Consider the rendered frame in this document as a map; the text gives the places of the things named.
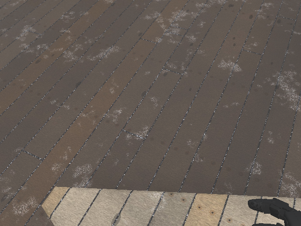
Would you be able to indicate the right robot hand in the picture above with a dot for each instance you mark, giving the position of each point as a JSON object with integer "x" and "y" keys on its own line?
{"x": 278, "y": 209}

